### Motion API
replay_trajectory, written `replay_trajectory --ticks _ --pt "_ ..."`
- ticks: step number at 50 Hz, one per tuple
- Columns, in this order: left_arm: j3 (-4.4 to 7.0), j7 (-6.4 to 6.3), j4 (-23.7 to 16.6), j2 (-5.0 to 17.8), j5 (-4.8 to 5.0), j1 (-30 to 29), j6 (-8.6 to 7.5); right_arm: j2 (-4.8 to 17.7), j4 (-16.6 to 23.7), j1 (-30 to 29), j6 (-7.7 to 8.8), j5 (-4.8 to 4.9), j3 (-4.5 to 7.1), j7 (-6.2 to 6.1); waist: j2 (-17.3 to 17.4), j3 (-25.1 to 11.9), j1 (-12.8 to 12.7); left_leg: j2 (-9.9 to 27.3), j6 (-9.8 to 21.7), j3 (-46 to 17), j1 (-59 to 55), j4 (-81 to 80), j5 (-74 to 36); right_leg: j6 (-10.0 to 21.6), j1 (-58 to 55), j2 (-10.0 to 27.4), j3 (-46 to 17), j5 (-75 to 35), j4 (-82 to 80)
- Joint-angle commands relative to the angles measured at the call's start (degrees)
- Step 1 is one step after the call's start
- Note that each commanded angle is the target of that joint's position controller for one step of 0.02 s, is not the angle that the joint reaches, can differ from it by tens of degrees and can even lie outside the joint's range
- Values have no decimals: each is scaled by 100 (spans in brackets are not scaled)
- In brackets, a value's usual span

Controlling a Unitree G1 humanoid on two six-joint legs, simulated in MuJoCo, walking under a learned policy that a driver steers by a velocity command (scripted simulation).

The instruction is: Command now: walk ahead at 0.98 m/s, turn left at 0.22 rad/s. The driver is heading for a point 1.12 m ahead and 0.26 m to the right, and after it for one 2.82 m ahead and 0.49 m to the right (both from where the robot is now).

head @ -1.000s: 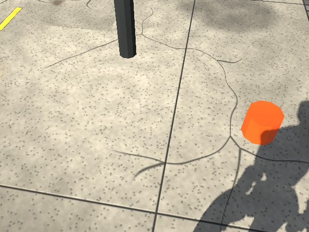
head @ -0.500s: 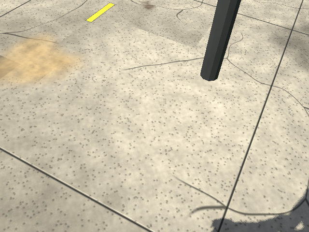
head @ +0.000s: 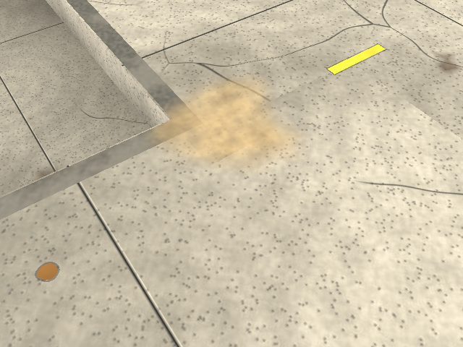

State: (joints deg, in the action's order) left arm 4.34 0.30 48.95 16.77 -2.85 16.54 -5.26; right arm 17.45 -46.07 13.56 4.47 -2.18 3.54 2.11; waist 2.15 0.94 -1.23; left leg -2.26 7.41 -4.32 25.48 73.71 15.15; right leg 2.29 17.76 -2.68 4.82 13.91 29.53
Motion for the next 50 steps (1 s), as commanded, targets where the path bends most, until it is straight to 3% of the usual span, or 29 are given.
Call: replay_trajectory --ticks 1,4,6,9,11,12,13,14,15,16,17,18,19,22,25,29,31,33,34,35,36,37,38,39,40,42,43,47,50 --pt "-98 64 98 3 125 607 -233 -194 679 -273 -22 -127 -189 113 -511 197 171 572 -92 -469 1590 -375 -8 921 -802 1583 -2576 781 -2020" --pt "-65 65 81 242 206 732 -268 -37 1171 -1222 22 -193 -298 172 -329 567 209 891 -363 80 1916 -1647 -765 1073 -537 1402 -2073 -2 -2497" --pt "-13 73 7 416 241 679 -274 -139 1301 -1703 83 -66 -417 271 -290 647 138 653 -486 457 538 -3094 -1500 875 265 1013 -1405 -935 -2737" --pt "62 103 73 834 321 1052 -263 40 1320 -1968 103 19 -391 220 -418 502 3 349 -487 712 -340 -3727 -1774 851 -253 1198 -1391 -2419 -2672" --pt "62 96 172 945 309 1300 -207 309 1192 -1581 135 -37 -269 70 -512 -6 162 68 -394 708 -899 -4144 -1219 704 -1159 1192 -1269 -4264 -1479" --pt "82 79 207 1049 294 1323 -159 461 933 -734 163 -67 -178 -16 -560 -541 563 -108 -331 760 -1885 -4303 -941 618 -1146 1064 -1169 -4706 -285" --pt "84 75 163 1026 319 1218 -140 685 692 197 188 -123 -63 -126 -592 -1028 1019 253 -293 525 -3224 -4207 -820 543 -340 846 -1152 -3914 1115" --pt "-26 79 -47 494 279 1119 -152 1200 597 1249 197 -263 95 -255 72 -1831 1342 1717 -227 -985 -4433 -4327 1120 519 731 481 -959 -1529 3081" --pt "-175 51 -285 -246 572 1660 -107 1450 606 1282 152 -379 155 -254 1188 -2570 859 3176 182 -3724 -5200 -5314 2500 444 2188 119 -885 1293 4883" --pt "-84 11 -360 248 482 1110 -44 1068 602 887 100 -191 149 -226 809 -1932 804 2839 190 -3905 -4464 -5831 2896 522 2705 386 -916 682 5189" --pt "-50 48 -402 313 395 603 5 580 597 432 133 -117 41 -206 389 -977 680 2534 95 -2776 -3623 -5807 2074 502 2847 615 -897 188 4914" --pt "-56 104 -402 222 339 428 50 380 519 272 162 -110 9 -174 158 -570 533 2306 40 -2029 -3005 -5896 1018 449 2695 762 -888 38 4690" --pt "-44 156 -363 142 266 385 137 233 432 244 182 -85 -24 -177 138 -316 372 2024 -110 -1333 -2560 -6019 339 412 2510 867 -891 22 4561" --pt "-84 272 -630 -172 142 49 408 -26 80 471 325 121 -72 -148 385 27 73 1914 -229 -227 -2172 -6262 -773 328 2692 1063 -777 -71 4404" --pt "-155 392 -1006 -192 118 -694 454 -82 -68 460 408 128 -90 -142 304 349 -21 1592 -372 943 -1919 -6512 -1953 336 2836 1027 -466 -981 3859" --pt "-250 541 -1348 -21 140 -1533 430 327 -182 537 423 99 -29 -229 -44 721 -48 1318 -579 1965 -1876 -6789 -3274 610 2007 695 277 -1848 1941" --pt "-243 555 -1342 132 148 -1584 414 644 -221 867 370 97 14 -303 12 526 -78 1355 -691 2140 -2387 -6228 -5752 783 1359 210 759 -1779 1486" --pt "-155 484 -1135 436 169 -738 411 1065 -145 831 197 52 117 -414 354 -71 -630 1585 -738 2083 -2821 -4857 -7595 960 403 -158 804 -1213 1372" --pt "-43 420 -875 668 171 266 409 1224 -49 575 89 16 170 -444 457 -540 -1145 1720 -660 1968 -2623 -3599 -7926 1104 -616 -280 645 -873 1398" --pt "123 307 -483 932 169 1470 389 1249 75 353 -4 -22 189 -418 289 -1064 -1610 1695 -553 1806 -1929 -1831 -7064 1280 -2067 -357 243 -518 1063" --pt "338 157 -418 1226 351 1411 470 983 103 185 -16 0 179 -322 -702 -924 -1514 584 -666 1772 -534 578 -2166 1435 -2992 -62 -551 -62 545" --pt "362 141 -688 1870 83 514 533 187 650 990 91 -18 -69 -241 -1722 -1106 -133 61 -908 1165 1773 2424 1368 2206 -3971 1313 -3368 -888 302" --pt "416 81 -913 1835 104 763 573 479 941 537 252 40 -100 -242 -1001 -1961 -645 127 -841 76 2409 2557 992 2709 -4316 1843 -4855 731 -1008" --pt "328 -3 -770 1398 121 671 521 592 913 274 333 49 -119 -244 -259 -885 -453 491 -784 30 2645 1904 588 2354 -3330 1911 -4768 1218 -1647" --pt "229 -35 -664 1070 151 502 434 569 888 196 314 10 -137 -246 234 -262 -101 811 -769 47 2250 1126 297 2040 -2260 1730 -4221 966 -1703" --pt "79 -83 -690 730 149 96 215 353 669 509 74 -144 -223 -200 423 92 389 1114 -823 68 1295 408 270 1718 -750 1245 -3095 298 -1804" --pt "6 -59 -639 582 167 114 101 270 590 584 -60 -141 -241 -150 351 163 477 1226 -858 111 1034 75 306 1619 -319 1107 -2695 63 -1913" --pt "2 130 -360 551 253 640 -176 79 916 -664 -168 86 -297 -28 23 743 39 1302 -623 565 1350 -1766 -1249 1005 -267 586 -1156 -1944 -2363" --pt "-38 127 -255 569 300 921 -297 -104 990 -1196 -91 206 -345 98 -92 621 -242 858 -290 982 868 -3183 -2579 545 -792 536 -409 -3124 -2680"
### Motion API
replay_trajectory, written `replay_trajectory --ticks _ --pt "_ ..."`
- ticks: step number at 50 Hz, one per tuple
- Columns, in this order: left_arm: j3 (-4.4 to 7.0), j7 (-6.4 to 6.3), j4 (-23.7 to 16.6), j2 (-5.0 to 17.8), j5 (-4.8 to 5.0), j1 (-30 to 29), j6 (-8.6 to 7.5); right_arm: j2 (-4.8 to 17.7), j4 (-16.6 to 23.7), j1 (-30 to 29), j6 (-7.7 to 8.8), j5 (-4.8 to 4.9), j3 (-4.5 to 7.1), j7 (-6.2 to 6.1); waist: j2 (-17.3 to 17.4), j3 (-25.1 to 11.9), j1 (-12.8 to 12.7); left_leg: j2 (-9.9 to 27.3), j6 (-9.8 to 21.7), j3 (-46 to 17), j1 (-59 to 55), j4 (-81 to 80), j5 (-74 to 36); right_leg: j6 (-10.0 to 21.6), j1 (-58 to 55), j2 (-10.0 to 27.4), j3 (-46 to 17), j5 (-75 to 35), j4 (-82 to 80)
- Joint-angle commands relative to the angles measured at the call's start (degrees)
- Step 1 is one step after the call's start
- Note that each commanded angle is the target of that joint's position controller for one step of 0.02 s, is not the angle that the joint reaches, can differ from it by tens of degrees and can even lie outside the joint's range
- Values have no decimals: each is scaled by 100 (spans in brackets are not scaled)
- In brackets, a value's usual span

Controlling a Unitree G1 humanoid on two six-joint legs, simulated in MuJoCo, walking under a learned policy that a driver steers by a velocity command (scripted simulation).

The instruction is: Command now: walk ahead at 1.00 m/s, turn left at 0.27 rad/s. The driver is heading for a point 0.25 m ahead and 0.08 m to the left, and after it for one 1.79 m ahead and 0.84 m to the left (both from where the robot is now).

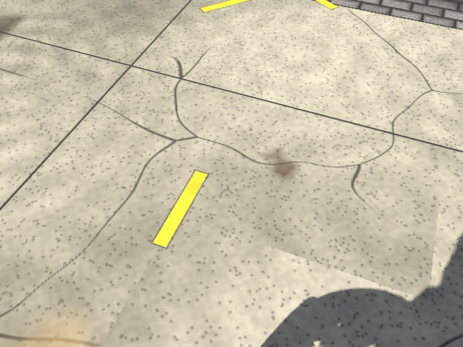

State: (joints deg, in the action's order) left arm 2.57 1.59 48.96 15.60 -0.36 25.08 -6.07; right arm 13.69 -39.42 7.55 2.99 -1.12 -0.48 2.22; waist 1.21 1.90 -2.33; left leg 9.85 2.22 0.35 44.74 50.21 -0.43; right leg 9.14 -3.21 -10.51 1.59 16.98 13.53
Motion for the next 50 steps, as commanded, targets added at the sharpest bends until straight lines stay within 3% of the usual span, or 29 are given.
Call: replay_trajectory --ticks 1,2,4,6,8,9,10,11,12,13,14,15,17,21,26,28,29,30,31,32,33,34,35,39,41,44,46,48,50 --pt "137 -27 -200 745 32 128 -240 253 331 -681 82 134 53 111 -102 547 -160 -474 322 519 -1131 -1136 -1281 -235 1015 1436 54 -3721 -1183" --pt "131 -54 -214 827 7 5 -259 297 266 -566 83 174 76 117 -214 418 -77 -614 401 481 -1215 -1311 -1470 -347 645 1538 234 -4173 -1179" --pt "100 -163 -133 856 -37 104 -238 497 218 -600 120 78 132 121 -393 330 -21 -1002 556 821 -1290 -1596 -1186 -555 -165 1703 493 -6255 -744" --pt "148 -344 -142 1090 -190 -10 -101 772 27 -63 74 21 229 103 -789 -203 356 -1477 667 985 -1855 -1635 -448 -722 -810 1912 623 -7976 224" --pt "234 -462 -316 1338 -361 -618 115 1189 -644 2163 12 55 446 43 -880 -1098 1482 -1707 909 789 -3677 -1566 307 -784 -466 2023 695 -8709 3052" --pt "271 -453 -434 1422 -319 -1119 147 1439 -894 3262 -39 35 613 -42 -540 -1280 2182 -1378 1251 217 -4830 -1892 840 -748 647 1557 854 -7018 5596" --pt "26 -322 -747 351 -330 -1119 -46 1747 -982 2981 -156 74 738 -86 1555 -1098 1321 -365 1621 -1480 -6390 -1242 -185 -938 3552 406 447 708 7982" --pt "-121 -227 -1159 316 -31 -587 -147 1973 -714 2333 -154 -16 779 -65 1616 -2153 785 540 2793 -4505 -7320 -2695 1801 -1018 5189 370 -691 1163 8799" --pt "-160 -214 -1152 648 -133 -1106 -236 1458 -516 2021 -143 -10 733 -102 111 -1505 966 547 2491 -4625 -6599 -3503 2690 -854 5354 833 -954 446 8147" --pt "-167 -161 -1216 703 -159 -1302 -282 1107 -628 1868 -145 18 640 -131 -546 -693 613 370 2126 -4122 -5361 -3753 2722 -770 5045 1129 -900 35 7277" --pt "-205 -157 -1316 620 -270 -1482 -223 1000 -697 1783 -94 32 601 -142 -785 -265 368 89 1921 -3631 -4451 -3811 2205 -821 4715 1322 -834 93 6721" --pt "-246 -143 -1320 560 -397 -1434 -76 1014 -670 1684 -25 40 573 -185 -861 -37 174 -191 1800 -3235 -3757 -3878 1972 -914 4386 1422 -777 167 6478" --pt "-318 -107 -1403 461 -461 -1401 179 1076 -647 1588 110 75 552 -157 -581 251 -42 -594 1736 -2660 -2691 -4094 1730 -1075 3997 1622 -560 244 5660" --pt "-432 -10 -1950 347 -260 -2731 191 1199 -588 1718 193 144 634 -123 -109 561 418 -1072 1441 -2111 -2068 -4363 538 -1241 3453 1588 -152 -1531 3350" --pt "-414 -43 -2169 411 -156 -3270 118 1388 -640 2087 151 159 758 -141 240 118 879 -898 1045 -2310 -3614 -3654 -1401 -1077 3118 1154 -164 -2241 1868" --pt "-298 -117 -2035 667 -153 -2752 79 1539 -568 1867 153 140 799 -195 256 -282 589 -881 801 -2370 -3886 -2894 -2484 -978 2122 907 -222 -1769 1459" --pt "-166 -188 -1835 953 -117 -1980 52 1731 -535 1724 170 98 834 -179 223 -817 177 -927 677 -2303 -3953 -1953 -3034 -895 1254 833 -241 -1248 1515" --pt "-33 -280 -1558 1187 -121 -780 24 1795 -441 1345 215 77 845 -149 193 -1388 -537 -1118 568 -2200 -3354 -615 -2647 -787 -109 1153 -433 -897 1641" --pt "151 -416 -1354 1597 -265 598 17 1164 -266 1177 295 57 672 -153 -443 -2248 -1019 -1378 596 -1748 -2497 1269 -603 -623 -1523 2380 -1565 1154 1699" --pt "221 -399 -1432 1959 -419 100 40 450 111 1839 295 383 439 -134 -2569 -3129 -239 -1987 382 -1099 -791 2771 2971 -23 -2644 3995 -4919 2507 507" --pt "260 -368 -1520 1524 -375 -491 127 900 -59 1582 171 223 417 -201 -1782 -2411 -228 -1359 456 -828 19 3173 2376 95 -1964 3755 -5160 3550 193" --pt "124 -355 -1528 943 -316 -796 143 1123 -83 956 104 64 470 -167 -919 -1462 -338 -1108 421 -632 151 2973 1845 -34 -1127 3378 -3986 2849 253" --pt "47 -361 -1333 689 -283 -787 148 1116 -66 676 52 -11 491 -100 -374 -822 -286 -925 379 -553 30 2713 1625 -127 -338 3144 -3025 1564 233" --pt "-13 -155 -554 354 -154 -170 -52 441 401 202 -216 -173 293 168 -596 -289 144 -478 386 -589 69 2402 1630 -288 486 2750 -1375 -439 -100" --pt "-18 -88 -463 329 -90 -227 -140 444 575 -58 -223 -173 239 195 -509 -34 247 -533 337 -521 196 2144 1194 -359 797 2602 -699 -1610 -281" --pt "17 -62 -403 585 -139 -535 -209 560 808 -577 -196 -108 152 270 -497 480 431 -672 327 -316 -296 626 227 -431 1500 2266 295 -1883 -929" --pt "25 -60 -213 728 -90 -116 -206 501 890 -1075 -127 -101 80 356 -289 715 217 -903 470 358 -1105 -441 -172 -432 1652 2199 668 -2572 -1394" --pt "67 -81 -78 1062 -112 135 -180 493 867 -1172 -76 -94 42 343 -341 699 238 -1095 650 578 -1412 -897 -2 -398 987 2366 878 -4559 -1087" --pt "104 -187 94 1370 -93 385 -62 716 723 -850 -32 -208 108 229 -718 195 505 -1538 811 799 -2087 -1203 743 -385 140 2507 962 -7171 52"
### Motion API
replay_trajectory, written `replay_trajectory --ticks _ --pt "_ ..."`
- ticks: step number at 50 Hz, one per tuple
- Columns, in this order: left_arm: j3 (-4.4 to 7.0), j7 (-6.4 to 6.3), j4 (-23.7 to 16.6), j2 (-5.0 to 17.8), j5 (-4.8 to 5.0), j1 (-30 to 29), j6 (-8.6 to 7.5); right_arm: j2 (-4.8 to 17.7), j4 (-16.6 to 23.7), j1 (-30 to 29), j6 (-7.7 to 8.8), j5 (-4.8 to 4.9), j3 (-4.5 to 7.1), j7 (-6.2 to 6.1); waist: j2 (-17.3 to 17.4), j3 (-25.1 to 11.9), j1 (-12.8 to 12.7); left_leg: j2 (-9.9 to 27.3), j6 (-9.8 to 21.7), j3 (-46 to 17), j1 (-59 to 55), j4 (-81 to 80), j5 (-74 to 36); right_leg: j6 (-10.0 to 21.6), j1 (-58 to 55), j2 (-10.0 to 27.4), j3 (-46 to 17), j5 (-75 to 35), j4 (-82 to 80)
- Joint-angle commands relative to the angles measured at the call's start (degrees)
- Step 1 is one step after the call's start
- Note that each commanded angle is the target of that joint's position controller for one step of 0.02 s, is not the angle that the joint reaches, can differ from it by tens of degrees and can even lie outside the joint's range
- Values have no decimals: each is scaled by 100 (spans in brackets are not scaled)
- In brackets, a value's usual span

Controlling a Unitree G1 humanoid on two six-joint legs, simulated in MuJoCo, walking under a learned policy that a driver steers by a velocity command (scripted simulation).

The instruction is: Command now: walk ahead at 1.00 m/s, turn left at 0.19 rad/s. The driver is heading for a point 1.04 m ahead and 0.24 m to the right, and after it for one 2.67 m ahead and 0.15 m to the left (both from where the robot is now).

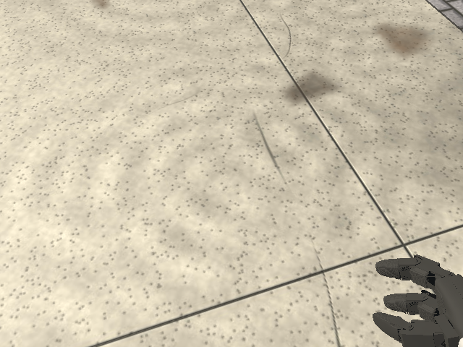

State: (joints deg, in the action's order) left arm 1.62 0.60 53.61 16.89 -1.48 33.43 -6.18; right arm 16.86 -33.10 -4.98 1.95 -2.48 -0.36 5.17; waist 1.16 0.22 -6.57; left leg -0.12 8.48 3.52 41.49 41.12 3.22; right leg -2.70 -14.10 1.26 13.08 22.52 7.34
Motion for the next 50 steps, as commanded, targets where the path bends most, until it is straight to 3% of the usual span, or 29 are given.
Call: replay_trajectory --ticks 1,2,3,4,5,6,7,10,12,14,16,20,22,23,24,25,26,27,28,29,30,33,38,42,45,47,48,49,50 --pt "207 -147 -315 1368 24 -471 38 597 -162 1264 86 -101 193 -151 -876 -187 1398 -654 283 346 -2847 -397 714 831 1298 1406 -256 -8191 1838" --pt "191 -171 -313 1400 79 -618 107 819 -556 2534 104 -128 320 -260 -839 -779 2071 -499 430 33 -4403 -921 507 826 1887 1276 -302 -7761 3482" --pt "91 -116 -480 885 47 -462 112 1322 -779 3151 91 -224 484 -399 -238 -1499 1970 718 446 -1329 -5961 -773 1809 820 3243 800 -533 -3898 5653" --pt "-33 -28 -771 243 295 135 83 1710 -597 2940 106 -201 597 -458 1081 -2616 1261 2581 883 -4435 -7329 -1444 2475 680 5099 -72 -1220 497 7935" --pt "121 -89 -943 892 249 -856 71 1474 -620 2946 93 -64 625 -493 -3 -2270 1647 2305 696 -4335 -6637 -2080 2317 819 5632 46 -1773 -141 8112" --pt "96 -67 -1036 693 260 -1181 59 1197 -838 2669 170 -44 548 -513 -20 -1026 1330 2074 592 -3360 -5622 -2259 1764 812 5864 264 -1719 -574 7685" --pt "51 -25 -940 495 233 -1137 93 856 -944 2459 246 -38 489 -487 -219 -342 1043 1844 435 -2699 -4635 -2534 1246 792 5634 502 -1689 -728 7155" --pt "47 130 -625 163 62 -748 433 337 -1097 2220 429 74 357 -480 95 117 498 1425 136 -1433 -3300 -3204 1072 670 4908 752 -1751 -793 6640" --pt "99 190 -717 101 42 -1291 547 192 -1256 2259 533 179 336 -443 42 497 499 1118 -160 -529 -3282 -3429 283 673 5387 803 -1656 -1189 6417" --pt "36 241 -1070 -41 68 -1968 539 241 -1324 2268 615 164 350 -421 352 765 493 1041 -171 45 -3057 -3676 -366 654 5622 826 -1437 -1874 5814" --pt "23 290 -1177 -25 103 -2381 483 144 -1364 2244 646 138 309 -433 143 823 498 692 -355 783 -3161 -3638 -1325 756 5498 575 -1048 -2540 5060" --pt "-15 443 -1358 54 66 -2786 435 664 -1456 2491 676 209 372 -601 70 647 443 932 -650 1277 -3980 -3377 -4198 1141 4510 1 -264 -3331 3471" --pt "84 398 -1159 369 94 -2000 465 1085 -1376 2431 503 143 479 -734 461 28 -24 1110 -764 1253 -4576 -2117 -6376 1270 3640 -485 -57 -2623 3438" --pt "192 351 -943 615 101 -1093 486 1268 -1287 2199 374 85 541 -777 594 -432 -526 1236 -739 1182 -4497 -916 -6928 1389 2724 -665 -141 -2136 3536" --pt "351 266 -600 905 80 100 508 1340 -1167 1892 253 29 575 -780 514 -917 -1084 1303 -648 1009 -4016 768 -6556 1594 1525 -714 -456 -1562 3456" --pt "519 131 -457 1155 127 527 534 1152 -1211 1795 202 12 553 -678 -17 -886 -1220 706 -654 1047 -3176 3052 -3513 1845 773 -566 -994 -1153 2980" --pt "613 61 -459 1551 147 -98 609 108 -868 1879 326 -90 267 -559 -1759 -327 -278 -379 -869 654 -750 5378 2415 2249 165 212 -2636 -2195 3166" --pt "694 54 -788 1937 51 -519 646 170 -282 2226 468 76 169 -534 -1840 -1555 113 -476 -891 -624 665 6046 2573 3278 -869 1111 -5557 -383 1561" --pt "656 13 -961 1555 29 -719 628 505 -283 1832 604 -3 160 -544 -583 -1092 32 -91 -790 -954 955 5515 2066 2995 -392 1334 -6199 648 571" --pt "558 -15 -866 1155 40 -868 598 631 -314 1642 643 4 178 -533 219 -341 310 184 -783 -964 729 4754 1622 2645 632 1194 -5795 587 422" --pt "512 -26 -806 1036 72 -972 525 548 -280 1498 593 -82 142 -546 464 15 544 371 -855 -951 382 4256 1613 2487 1489 967 -5284 -52 466" --pt "404 -48 -878 857 127 -1249 270 371 -276 1585 195 -200 52 -517 499 343 956 754 -1143 -778 -550 3049 1687 2298 3184 314 -3954 -919 306" --pt "385 26 -720 694 246 -704 66 11 157 195 200 -19 -118 -350 85 548 231 608 -1006 -95 -1067 116 -904 1631 3115 -281 -2778 -3030 10" --pt "409 -3 -574 853 191 -436 30 154 258 -218 262 74 -57 -362 -290 382 -75 290 -675 11 -1202 -1011 -1483 1424 1704 136 -2758 -4403 105" --pt "473 -91 -560 1274 49 -684 25 666 9 774 290 86 184 -462 -623 -341 549 -205 -396 44 -2152 -1197 -351 1208 697 450 -2638 -6900 1399" --pt "472 -137 -616 1276 -155 -1249 116 1046 -683 3037 242 150 408 -624 -636 -1188 1771 -104 -148 29 -4087 -1088 486 1079 1276 313 -2204 -6950 3953" --pt "328 -160 -764 724 -208 -1432 80 1401 -939 4246 208 58 526 -717 164 -1720 2157 857 92 -1172 -5304 -700 1906 1032 2466 -117 -1832 -4445 6382" --pt "170 11 -971 119 215 -391 -10 1677 -1019 3754 197 -4 621 -597 2523 -2220 1038 2048 1134 -5349 -6599 -2252 2922 640 4799 -1291 -1967 249 7991" --pt "112 -57 -934 498 2 -981 -11 1112 -810 2941 162 51 597 -471 1019 -1266 1111 1820 1189 -5453 -6137 -2635 3336 816 5800 -587 -1974 -115 7977"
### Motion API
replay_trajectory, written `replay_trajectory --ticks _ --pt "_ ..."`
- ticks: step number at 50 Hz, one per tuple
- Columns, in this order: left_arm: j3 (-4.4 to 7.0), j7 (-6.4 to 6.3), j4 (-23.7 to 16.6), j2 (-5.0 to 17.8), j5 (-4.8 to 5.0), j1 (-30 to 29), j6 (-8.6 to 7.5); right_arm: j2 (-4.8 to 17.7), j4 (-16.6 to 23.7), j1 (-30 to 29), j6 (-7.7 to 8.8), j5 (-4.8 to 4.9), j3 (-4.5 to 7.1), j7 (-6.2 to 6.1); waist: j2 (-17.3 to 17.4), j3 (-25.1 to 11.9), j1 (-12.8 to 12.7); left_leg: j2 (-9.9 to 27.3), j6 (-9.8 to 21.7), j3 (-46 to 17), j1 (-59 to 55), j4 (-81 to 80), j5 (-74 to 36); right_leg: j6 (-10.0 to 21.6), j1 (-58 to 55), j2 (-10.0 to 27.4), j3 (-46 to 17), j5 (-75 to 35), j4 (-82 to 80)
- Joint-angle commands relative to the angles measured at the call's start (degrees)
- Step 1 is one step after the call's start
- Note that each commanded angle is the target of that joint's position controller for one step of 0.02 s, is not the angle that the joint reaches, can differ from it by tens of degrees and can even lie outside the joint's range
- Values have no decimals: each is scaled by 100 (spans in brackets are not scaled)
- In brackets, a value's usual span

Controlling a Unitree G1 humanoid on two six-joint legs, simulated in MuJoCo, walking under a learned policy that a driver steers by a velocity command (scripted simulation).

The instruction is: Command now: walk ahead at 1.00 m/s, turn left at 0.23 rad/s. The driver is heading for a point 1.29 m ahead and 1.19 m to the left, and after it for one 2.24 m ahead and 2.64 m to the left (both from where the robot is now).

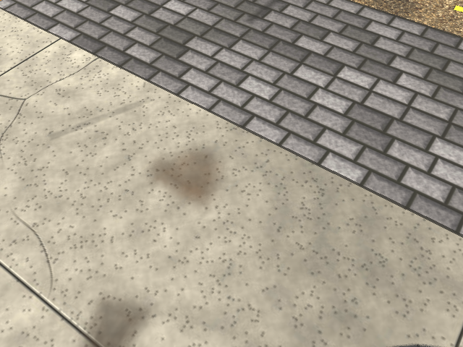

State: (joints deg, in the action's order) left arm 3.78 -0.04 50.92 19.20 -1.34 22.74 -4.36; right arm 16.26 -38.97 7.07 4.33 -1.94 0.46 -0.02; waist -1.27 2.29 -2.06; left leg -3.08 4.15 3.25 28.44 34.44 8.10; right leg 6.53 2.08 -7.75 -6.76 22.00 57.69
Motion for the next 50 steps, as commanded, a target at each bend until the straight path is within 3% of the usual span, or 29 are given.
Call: replay_trajectory --ticks 1,2,5,7,9,11,14,16,17,18,19,20,21,22,24,27,32,34,36,38,39,40,41,42,43,44,46,48,50 --pt "-105 37 -835 383 -88 -676 -223 867 -213 1486 -44 77 456 93 393 -960 685 1941 1537 -4518 -4079 -1929 2341 -154 4198 639 -65 -506 2572" --pt "-141 59 -985 352 -156 -1056 -246 635 -387 1568 -39 69 413 120 -186 -514 579 1684 1386 -3950 -3262 -2016 1677 -200 3972 808 25 -610 2032" --pt "-295 153 -1368 48 -352 -1300 -68 565 -781 1860 50 122 358 38 225 35 129 1083 1261 -3162 -2037 -2310 1011 -513 3708 1094 138 -268 992" --pt "-380 199 -1633 66 -323 -1708 -21 727 -765 1852 93 148 411 22 338 278 99 978 1340 -2904 -1413 -2669 802 -707 3642 1235 327 -393 80" --pt "-481 281 -1905 17 -191 -2358 -54 812 -660 1662 102 151 479 32 367 460 177 681 1174 -2479 -618 -2955 482 -840 2861 1177 547 -1395 -1257" --pt "-523 312 -1972 -58 -78 -2624 -59 978 -647 1708 130 232 565 101 406 345 343 606 965 -2316 -275 -3105 -274 -858 1803 966 737 -2422 -1999" --pt "-441 195 -2006 155 -63 -2717 -66 1057 -723 2029 110 288 622 125 404 115 507 732 727 -2394 -1333 -2525 -1493 -773 1633 858 674 -2578 -2575" --pt "-302 79 -1846 400 -86 -2126 -107 1189 -782 2150 65 247 654 80 346 -446 252 670 511 -2290 -1898 -1224 -2990 -643 856 593 740 -1745 -2862" --pt "-203 -1 -1635 554 -111 -1319 -142 1293 -763 2035 64 240 680 93 232 -950 -188 428 378 -2103 -1643 -17 -3144 -556 -171 684 700 -1499 -2864" --pt "-49 -127 -1499 907 -195 -231 -171 1091 -643 1855 111 251 630 110 48 -1593 -718 186 286 -1901 -780 1591 -2121 -369 -1493 1562 -113 -376 -2845" --pt "96 -206 -1413 1329 -402 463 -137 179 -407 2039 144 390 418 58 -1171 -2424 -687 -310 218 -1293 728 3448 1691 -12 -2902 3326 -2511 1652 -3374" --pt "171 -168 -1351 1424 -263 209 -65 398 -190 2114 70 376 363 32 -1816 -2637 -384 -74 272 -984 1509 4440 1804 368 -2708 3703 -4345 2349 -4111" --pt "66 -146 -1428 748 -225 -325 -43 626 -288 1532 -27 236 403 10 -878 -1571 -374 341 286 -851 1908 4561 1222 285 -1910 3311 -3410 2268 -4168" --pt "-20 -109 -1359 368 -188 -514 -61 599 -264 1134 -72 142 396 74 -330 -896 -352 514 241 -781 1882 4294 913 197 -1197 3020 -2354 1131 -4152" --pt "-71 -100 -1087 180 -184 -422 -114 383 -165 850 -211 31 381 222 -306 -349 -107 743 145 -757 1668 4041 871 21 -361 2624 -1076 -443 -4337" --pt "-98 4 -717 -29 9 -214 -255 116 224 299 -422 0 285 349 -476 -60 119 968 102 -641 1983 3870 762 -135 -118 2546 1 -1919 -4543" --pt "-41 -13 -570 250 11 -593 -351 239 746 -635 -429 14 154 582 -199 406 379 799 229 64 1116 1877 -808 -415 589 1985 1820 -3010 -5212" --pt "6 -34 -485 513 4 -376 -341 276 771 -817 -417 17 130 611 -101 473 390 445 444 558 378 1145 -960 -474 430 1944 2228 -4854 -5023" --pt "90 -95 -500 875 3 -116 -230 491 604 -404 -391 35 197 548 -327 41 646 -21 628 862 -298 1010 -543 -529 -202 2060 2287 -7409 -3992" --pt "185 -148 -658 1210 -43 -401 -26 877 127 1321 -365 29 396 427 -487 -862 1555 -310 912 622 -2187 926 15 -445 56 2317 2122 -8186 -1625" --pt "183 -124 -736 1158 -92 -496 36 1153 -274 2360 -364 30 574 295 -170 -1305 1909 -356 1075 186 -3761 555 295 -493 1035 2143 2061 -6691 244" --pt "43 -11 -858 485 -154 -504 34 1587 -292 1907 -451 183 745 142 1231 -847 1341 386 1274 -1185 -4232 100 587 -683 2681 956 2033 -386 2575" --pt "-41 -3 -1608 430 -22 -124 -64 2263 93 1503 -539 -13 834 139 1819 -1946 768 1687 2487 -4529 -5736 -941 917 -898 4652 493 924 781 4122" --pt "-65 -4 -1701 679 -79 -776 -215 1988 170 1733 -555 27 832 56 564 -1886 1090 1789 2356 -5057 -5435 -1737 1560 -837 5005 842 194 198 3788" --pt "-109 -8 -1695 628 -47 -919 -285 1700 -10 1602 -494 58 768 -5 104 -924 810 1689 2136 -4756 -4425 -1999 1392 -803 4953 1083 168 -60 3102" --pt "-148 -27 -1674 550 -111 -1024 -269 1482 -111 1475 -393 77 701 -33 -284 -431 496 1436 1941 -4262 -3459 -2017 809 -830 4556 1294 180 -75 2452" --pt "-183 -33 -1562 494 -290 -757 -23 1221 -86 1122 -218 98 572 -66 -375 -100 12 996 1815 -3416 -2054 -2040 10 -971 3717 1470 162 199 1743" --pt "-209 -11 -1691 369 -286 -1013 159 1109 -113 1123 -91 142 520 -8 -294 119 -77 707 1775 -2987 -1173 -2255 -60 -1106 3359 1572 297 360 820" --pt "-307 58 -2038 131 -203 -1823 170 1118 -99 1059 -20 142 542 27 -125 380 63 371 1596 -2671 -438 -2506 -47 -1155 2916 1526 498 -738 -307"
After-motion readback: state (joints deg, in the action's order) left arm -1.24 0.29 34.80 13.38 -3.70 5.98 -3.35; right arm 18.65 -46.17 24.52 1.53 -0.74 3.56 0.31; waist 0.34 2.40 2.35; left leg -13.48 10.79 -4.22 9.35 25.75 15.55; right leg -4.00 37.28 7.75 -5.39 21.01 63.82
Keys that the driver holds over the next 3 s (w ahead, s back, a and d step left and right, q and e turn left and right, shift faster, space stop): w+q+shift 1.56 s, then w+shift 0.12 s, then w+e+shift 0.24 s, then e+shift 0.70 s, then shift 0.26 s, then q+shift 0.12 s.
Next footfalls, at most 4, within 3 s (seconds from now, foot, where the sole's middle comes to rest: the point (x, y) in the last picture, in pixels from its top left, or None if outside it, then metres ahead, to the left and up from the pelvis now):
0.36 right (283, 316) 0.55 -0.09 -0.75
0.80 left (166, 226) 0.84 0.28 -0.75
1.20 right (136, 135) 1.25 0.45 -0.75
1.66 left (14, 147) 1.17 0.91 -0.75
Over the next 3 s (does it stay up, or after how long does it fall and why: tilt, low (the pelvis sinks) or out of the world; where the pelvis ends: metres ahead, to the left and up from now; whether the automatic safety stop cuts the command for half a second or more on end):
stays up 1.27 1.37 0.02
